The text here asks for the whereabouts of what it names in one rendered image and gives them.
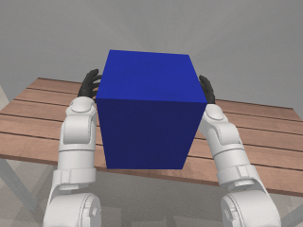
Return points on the carton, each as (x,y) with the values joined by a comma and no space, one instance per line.
(150,106)

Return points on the left robot hand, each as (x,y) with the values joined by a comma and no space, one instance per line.
(88,85)

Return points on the right robot hand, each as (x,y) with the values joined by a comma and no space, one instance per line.
(207,89)

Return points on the left robot upper arm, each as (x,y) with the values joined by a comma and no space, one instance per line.
(74,210)

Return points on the right robot upper arm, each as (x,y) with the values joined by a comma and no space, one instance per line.
(250,208)

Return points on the table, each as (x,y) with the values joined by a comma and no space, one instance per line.
(272,136)

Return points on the left robot forearm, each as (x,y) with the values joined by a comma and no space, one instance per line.
(77,147)

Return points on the right robot forearm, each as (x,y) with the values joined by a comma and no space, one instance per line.
(234,169)

